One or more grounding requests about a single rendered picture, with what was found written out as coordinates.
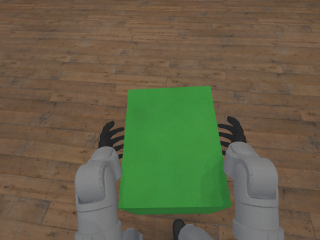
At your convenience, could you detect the left robot forearm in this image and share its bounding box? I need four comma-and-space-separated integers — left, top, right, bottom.
74, 146, 123, 240

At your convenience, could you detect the right robot hand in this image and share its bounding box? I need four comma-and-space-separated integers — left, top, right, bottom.
217, 116, 247, 156

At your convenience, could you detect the right robot shin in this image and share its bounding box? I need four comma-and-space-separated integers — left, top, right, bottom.
179, 224, 195, 235

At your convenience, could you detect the right robot foot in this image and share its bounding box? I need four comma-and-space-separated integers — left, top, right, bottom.
173, 219, 185, 240

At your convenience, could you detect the carton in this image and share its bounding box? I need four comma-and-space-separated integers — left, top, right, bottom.
118, 86, 232, 215

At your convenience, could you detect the left robot hand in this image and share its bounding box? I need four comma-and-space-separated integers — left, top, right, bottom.
98, 121, 125, 159

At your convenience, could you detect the right robot forearm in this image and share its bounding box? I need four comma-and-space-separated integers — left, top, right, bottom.
223, 141, 285, 240

